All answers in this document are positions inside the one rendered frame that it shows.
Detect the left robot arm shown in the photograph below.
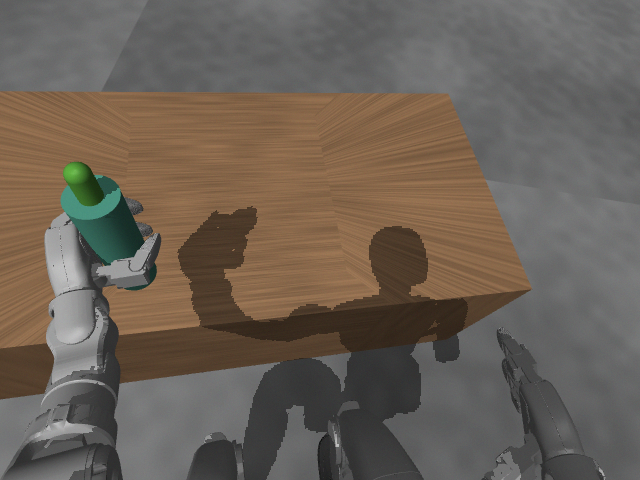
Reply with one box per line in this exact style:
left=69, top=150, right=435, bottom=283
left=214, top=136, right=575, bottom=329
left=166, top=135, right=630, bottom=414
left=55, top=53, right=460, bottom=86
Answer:
left=0, top=289, right=123, bottom=480

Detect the right robot arm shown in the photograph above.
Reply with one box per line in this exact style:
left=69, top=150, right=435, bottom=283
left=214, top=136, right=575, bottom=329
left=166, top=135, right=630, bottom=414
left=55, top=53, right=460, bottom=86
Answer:
left=541, top=454, right=605, bottom=480

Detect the left robot hand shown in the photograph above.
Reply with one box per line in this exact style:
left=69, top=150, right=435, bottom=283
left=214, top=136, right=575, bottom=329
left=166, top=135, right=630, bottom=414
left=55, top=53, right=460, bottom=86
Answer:
left=44, top=197, right=161, bottom=297

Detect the right robot hand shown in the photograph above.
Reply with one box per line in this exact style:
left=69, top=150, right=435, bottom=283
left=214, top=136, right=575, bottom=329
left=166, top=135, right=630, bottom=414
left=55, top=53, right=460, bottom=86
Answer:
left=481, top=327, right=586, bottom=480

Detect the bottle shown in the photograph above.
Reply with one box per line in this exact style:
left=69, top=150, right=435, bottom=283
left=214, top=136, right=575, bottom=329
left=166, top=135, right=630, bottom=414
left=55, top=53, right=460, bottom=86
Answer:
left=61, top=162, right=157, bottom=291

